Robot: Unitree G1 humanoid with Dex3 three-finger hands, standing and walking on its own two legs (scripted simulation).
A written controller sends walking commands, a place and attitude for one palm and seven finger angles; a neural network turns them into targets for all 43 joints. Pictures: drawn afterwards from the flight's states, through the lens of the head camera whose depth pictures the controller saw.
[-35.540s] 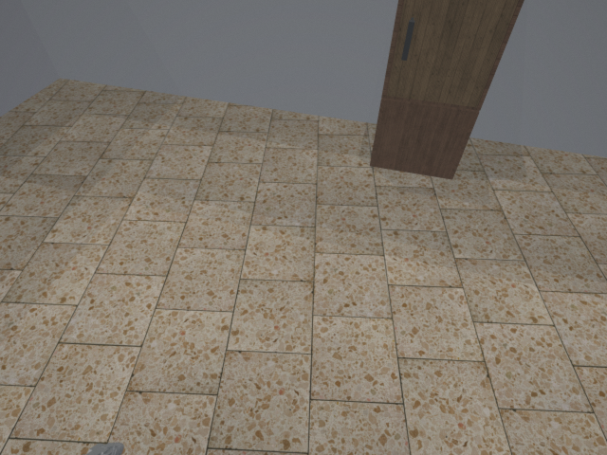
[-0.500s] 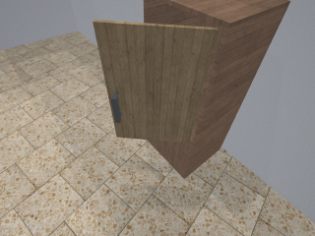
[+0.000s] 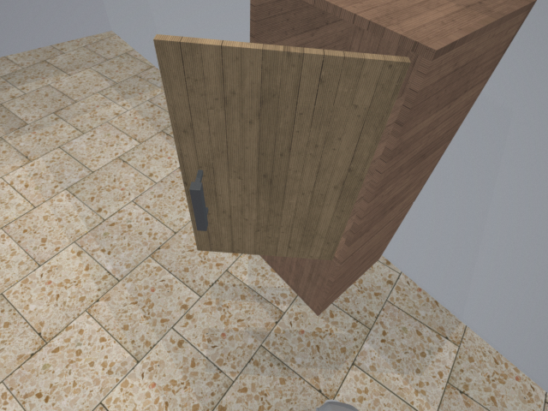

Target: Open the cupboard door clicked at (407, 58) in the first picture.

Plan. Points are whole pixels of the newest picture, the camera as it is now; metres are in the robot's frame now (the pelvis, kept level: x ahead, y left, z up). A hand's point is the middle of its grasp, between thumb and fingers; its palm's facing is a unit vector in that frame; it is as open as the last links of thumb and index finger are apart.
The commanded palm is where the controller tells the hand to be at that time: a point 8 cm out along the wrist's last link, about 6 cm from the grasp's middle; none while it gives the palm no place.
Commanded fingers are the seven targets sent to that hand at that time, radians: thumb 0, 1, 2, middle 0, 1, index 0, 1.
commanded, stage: come to a stop and stand still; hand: left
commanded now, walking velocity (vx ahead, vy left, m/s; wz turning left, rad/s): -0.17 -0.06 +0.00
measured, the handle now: (201, 201) +0.54 +0.17 -0.10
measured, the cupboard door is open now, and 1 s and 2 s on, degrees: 46 46 46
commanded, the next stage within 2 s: look again from close up in 0.90 s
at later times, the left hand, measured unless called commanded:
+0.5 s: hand out of the picture +0.07 +0.22 -0.20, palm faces +0.03 -0.98 -0.21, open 7.3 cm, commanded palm none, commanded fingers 0.00 0.90 0.90 -0.20 -0.30 -0.20 -0.30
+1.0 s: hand out of the picture +0.01 +0.24 -0.17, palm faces -0.01 -0.97 -0.22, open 7.4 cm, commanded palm none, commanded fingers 0.00 0.90 0.90 -0.20 -0.30 -0.20 -0.30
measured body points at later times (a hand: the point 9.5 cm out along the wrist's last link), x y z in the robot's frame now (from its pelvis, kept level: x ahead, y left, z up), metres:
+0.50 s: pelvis +0.02 +0.04 -0.02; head +0.02 +0.06 +0.43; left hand +0.07 +0.27 -0.18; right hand +0.11 -0.22 -0.14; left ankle +0.02 +0.11 -0.75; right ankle +0.05 -0.13 -0.73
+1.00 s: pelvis +0.01 +0.06 -0.01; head +0.02 +0.05 +0.44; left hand +0.01 +0.29 -0.15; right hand +0.03 -0.18 -0.16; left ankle +0.02 +0.11 -0.75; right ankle +0.02 -0.08 -0.74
